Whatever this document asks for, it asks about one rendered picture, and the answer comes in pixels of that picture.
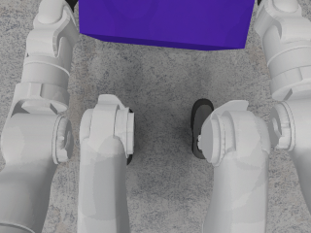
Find carton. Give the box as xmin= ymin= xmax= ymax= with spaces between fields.
xmin=78 ymin=0 xmax=255 ymax=51

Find left robot hand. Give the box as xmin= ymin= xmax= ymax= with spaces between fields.
xmin=65 ymin=0 xmax=79 ymax=13

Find right robot shin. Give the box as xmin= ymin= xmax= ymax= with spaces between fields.
xmin=197 ymin=100 xmax=271 ymax=158

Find right robot upper arm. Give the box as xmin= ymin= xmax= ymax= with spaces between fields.
xmin=267 ymin=97 xmax=311 ymax=216

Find robot left forearm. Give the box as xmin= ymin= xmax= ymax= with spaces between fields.
xmin=0 ymin=0 xmax=80 ymax=160

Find left robot upper arm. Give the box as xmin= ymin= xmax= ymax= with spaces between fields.
xmin=0 ymin=113 xmax=75 ymax=233

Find robot right foot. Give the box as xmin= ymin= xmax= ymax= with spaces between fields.
xmin=190 ymin=98 xmax=214 ymax=159

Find robot right forearm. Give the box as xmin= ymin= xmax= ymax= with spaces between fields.
xmin=254 ymin=0 xmax=311 ymax=102

